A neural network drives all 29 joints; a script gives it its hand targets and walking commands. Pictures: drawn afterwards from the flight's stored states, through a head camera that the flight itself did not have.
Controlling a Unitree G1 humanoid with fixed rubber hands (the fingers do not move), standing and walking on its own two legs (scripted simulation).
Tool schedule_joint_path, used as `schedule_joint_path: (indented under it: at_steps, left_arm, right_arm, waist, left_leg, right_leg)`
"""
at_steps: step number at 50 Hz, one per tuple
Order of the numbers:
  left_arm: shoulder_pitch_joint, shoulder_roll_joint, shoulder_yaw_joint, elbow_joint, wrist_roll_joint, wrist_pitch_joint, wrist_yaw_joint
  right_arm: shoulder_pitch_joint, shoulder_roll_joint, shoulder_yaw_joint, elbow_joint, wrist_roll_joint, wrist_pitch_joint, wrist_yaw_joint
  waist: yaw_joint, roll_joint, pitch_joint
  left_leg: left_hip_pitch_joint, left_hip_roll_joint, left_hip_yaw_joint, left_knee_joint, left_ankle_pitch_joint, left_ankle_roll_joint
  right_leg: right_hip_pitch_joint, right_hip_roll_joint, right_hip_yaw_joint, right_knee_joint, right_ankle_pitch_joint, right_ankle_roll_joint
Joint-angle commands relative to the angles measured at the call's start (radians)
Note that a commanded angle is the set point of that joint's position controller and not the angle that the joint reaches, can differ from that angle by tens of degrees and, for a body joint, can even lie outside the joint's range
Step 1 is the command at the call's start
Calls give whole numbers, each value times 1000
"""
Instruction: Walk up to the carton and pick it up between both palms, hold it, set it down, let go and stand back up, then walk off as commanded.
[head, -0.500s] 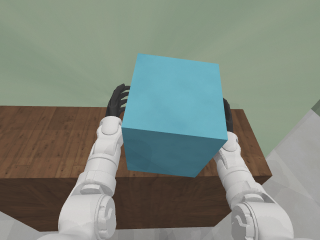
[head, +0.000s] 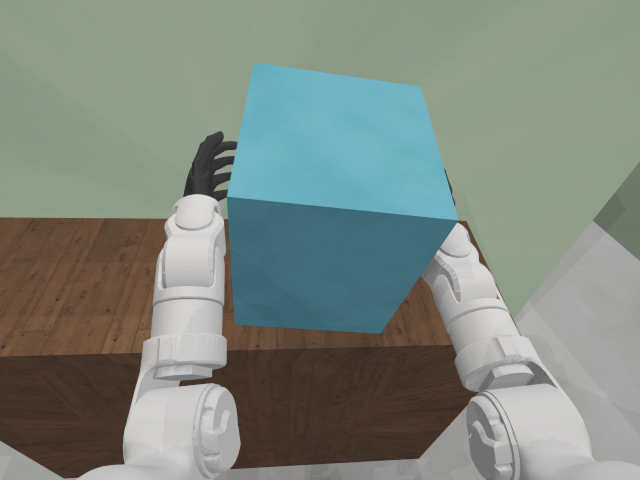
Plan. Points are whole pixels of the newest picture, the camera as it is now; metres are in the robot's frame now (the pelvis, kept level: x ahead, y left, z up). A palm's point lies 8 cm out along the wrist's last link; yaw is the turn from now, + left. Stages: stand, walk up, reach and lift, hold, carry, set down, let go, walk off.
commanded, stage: reach and lift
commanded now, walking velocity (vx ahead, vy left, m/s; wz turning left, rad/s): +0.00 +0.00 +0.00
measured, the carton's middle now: (323, 211) +0.38 +0.00 +0.15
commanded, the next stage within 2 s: hold in 1.26 s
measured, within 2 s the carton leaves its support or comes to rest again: neither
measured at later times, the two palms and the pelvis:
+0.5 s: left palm (200, 187) +0.37 +0.15 +0.19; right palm (447, 202) +0.37 -0.15 +0.18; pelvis -0.01 +0.00 +0.00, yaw +0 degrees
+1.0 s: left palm (187, 178) +0.38 +0.16 +0.20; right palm (441, 180) +0.38 -0.13 +0.20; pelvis +0.00 +0.00 +0.00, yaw +2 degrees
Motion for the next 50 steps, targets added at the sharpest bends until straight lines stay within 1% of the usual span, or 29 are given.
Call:
schedule_joint_path:
  at_steps: [1, 4, 5, 7, 8, 9, 12, 13, 14, 15, 16, 21, 24, 29, 30, 31, 32, 33, 34, 35, 36, 37, 39, 40, 42, 45, 47, 49, 50]
  left_arm:
    - [-693, -585, -510, -151, -121, -6, -129]
    - [-701, -597, -535, -156, -142, 20, -120]
    - [-736, -601, -534, -185, -152, 18, -121]
    - [-745, -589, -531, -180, -156, 27, -121]
    - [-749, -592, -537, -165, -155, 35, -121]
    - [-743, -591, -531, -160, -151, 47, -120]
    - [-761, -597, -543, -211, -172, 56, -113]
    - [-757, -597, -543, -196, -172, 66, -111]
    - [-754, -599, -535, -202, -171, 69, -106]
    - [-769, -597, -554, -221, -193, 69, -108]
    - [-769, -579, -527, -186, -178, 76, -105]
    - [-786, -548, -476, -162, -168, 96, -114]
    - [-814, -563, -497, -182, -184, 97, -111]
    - [-828, -548, -478, -139, -177, 113, -118]
    - [-838, -543, -472, -147, -183, 113, -117]
    - [-847, -546, -484, -156, -191, 109, -118]
    - [-849, -552, -497, -164, -195, 109, -115]
    - [-872, -566, -516, -202, -214, 106, -111]
    - [-871, -558, -519, -191, -215, 108, -109]
    - [-882, -581, -536, -195, -222, 108, -106]
    - [-879, -579, -534, -208, -230, 108, -104]
    - [-875, -566, -524, -180, -222, 114, -105]
    - [-867, -573, -536, -221, -228, 121, -105]
    - [-886, -572, -545, -226, -229, 119, -104]
    - [-885, -575, -564, -252, -248, 122, -103]
    - [-921, -586, -572, -254, -251, 125, -94]
    - [-925, -582, -568, -271, -255, 130, -93]
    - [-920, -589, -572, -282, -258, 137, -89]
    - [-923, -584, -573, -285, -262, 140, -87]
  right_arm:
    - [-940, 501, 346, -402, 19, -70, 100]
    - [-972, 504, 351, -425, 31, -48, 98]
    - [-986, 523, 352, -452, 31, -44, 98]
    - [-989, 529, 351, -448, 33, -22, 94]
    - [-984, 525, 343, -421, 28, -10, 94]
    - [-991, 532, 356, -425, 42, 3, 96]
    - [-1010, 557, 388, -459, 73, 23, 95]
    - [-998, 547, 379, -437, 78, 34, 95]
    - [-1029, 566, 402, -463, 96, 42, 95]
    - [-1038, 571, 415, -503, 99, 43, 93]
    - [-1033, 564, 398, -458, 97, 57, 94]
    - [-1070, 580, 391, -442, 119, 92, 97]
    - [-1095, 590, 403, -461, 139, 102, 95]
    - [-1088, 578, 367, -387, 145, 136, 89]
    - [-1100, 592, 374, -410, 148, 137, 89]
    - [-1094, 595, 382, -403, 152, 144, 87]
    - [-1104, 594, 385, -410, 158, 145, 86]
    - [-1109, 610, 400, -440, 172, 147, 87]
    - [-1112, 606, 406, -437, 179, 154, 83]
    - [-1105, 597, 395, -428, 181, 158, 83]
    - [-1103, 598, 396, -448, 189, 162, 83]
    - [-1096, 588, 389, -415, 186, 173, 79]
    - [-1081, 584, 391, -426, 196, 182, 78]
    - [-1075, 585, 389, -414, 197, 187, 79]
    - [-1069, 587, 397, -432, 208, 199, 74]
    - [-1094, 586, 395, -432, 213, 211, 79]
    - [-1075, 586, 400, -420, 225, 222, 79]
    - [-1094, 599, 425, -454, 244, 230, 78]
    - [-1087, 591, 424, -452, 255, 234, 77]
  waist:
    - [-26, 137, -537]
    - [-43, 137, -551]
    - [-40, 129, -584]
    - [-47, 115, -571]
    - [-58, 125, -545]
    - [-50, 115, -538]
    - [-38, 120, -603]
    - [-51, 131, -587]
    - [-29, 113, -597]
    - [-35, 106, -638]
    - [-31, 111, -575]
    - [-7, 86, -566]
    - [-7, 93, -610]
    - [-25, 94, -544]
    - [-19, 85, -553]
    - [-26, 79, -575]
    - [-25, 108, -594]
    - [-27, 106, -645]
    - [-28, 109, -630]
    - [-43, 128, -621]
    - [-43, 127, -635]
    - [-45, 132, -592]
    - [-56, 128, -620]
    - [-60, 148, -615]
    - [-74, 138, -630]
    - [-67, 159, -599]
    - [-68, 149, -606]
    - [-51, 136, -627]
    - [-61, 155, -627]
  left_leg:
    - [232, -60, 18, -6, 309, -19]
    - [238, -64, 14, -3, 287, -20]
    - [228, -66, 12, 3, 284, -14]
    - [218, -67, 13, -4, 245, -7]
    - [211, -64, 9, -11, 220, -7]
    - [201, -65, 10, -14, 215, 0]
    - [214, -71, 9, 1, 259, -5]
    - [215, -70, 4, 1, 256, -6]
    - [214, -69, 2, 5, 279, -3]
    - [213, -73, 0, 13, 278, -1]
    - [193, -73, 0, 1, 232, -1]
    - [161, -77, 3, -10, 194, 15]
    - [178, -76, 0, 2, 231, 7]
    - [139, -78, -5, -15, 166, 10]
    - [135, -81, -3, -14, 175, 16]
    - [145, -81, -7, -8, 190, 14]
    - [158, -78, -11, -4, 209, 6]
    - [169, -81, -10, 7, 240, 4]
    - [167, -81, -15, 12, 247, -1]
    - [178, -76, -23, 15, 259, -9]
    - [186, -77, -24, 21, 275, -9]
    - [165, -78, -23, 12, 243, -9]
    - [183, -76, -30, 17, 277, -13]
    - [183, -76, -33, 21, 275, -20]
    - [189, -78, -36, 30, 309, -25]
    - [184, -70, -45, 26, 302, -34]
    - [185, -69, -42, 30, 321, -34]
    - [187, -68, -42, 41, 366, -35]
    - [196, -69, -50, 47, 382, -40]
  right_leg:
    - [8, 61, -48, -14, 207, 20]
    - [-3, 61, -53, -13, 192, 22]
    - [6, 59, -46, -5, 206, 26]
    - [6, 55, -42, -9, 197, 30]
    - [-12, 54, -44, -9, 168, 30]
    - [-2, 51, -41, -10, 169, 32]
    - [24, 54, -38, 2, 214, 37]
    - [11, 51, -39, 3, 210, 38]
    - [19, 57, -38, 7, 224, 42]
    - [29, 53, -34, 7, 234, 41]
    - [1, 54, -34, 2, 183, 40]
    - [1, 47, -27, -2, 152, 45]
    - [10, 54, -30, 6, 186, 44]
    - [-14, 48, -27, -4, 132, 46]
    - [-5, 42, -21, -4, 153, 50]
    - [0, 45, -24, 2, 173, 51]
    - [1, 49, -24, 6, 175, 48]
    - [15, 50, -23, 12, 208, 50]
    - [18, 56, -23, 13, 202, 48]
    - [-4, 58, -26, 13, 201, 44]
    - [-7, 55, -23, 9, 210, 46]
    - [-11, 55, -20, 4, 179, 43]
    - [4, 56, -21, 9, 208, 45]
    - [-7, 59, -24, 13, 198, 42]
    - [10, 60, -20, 16, 231, 47]
    - [-27, 64, -20, 15, 183, 41]
    - [-19, 64, -15, 15, 198, 44]
    - [-5, 69, -13, 23, 232, 44]
    - [-7, 72, -11, 24, 235, 45]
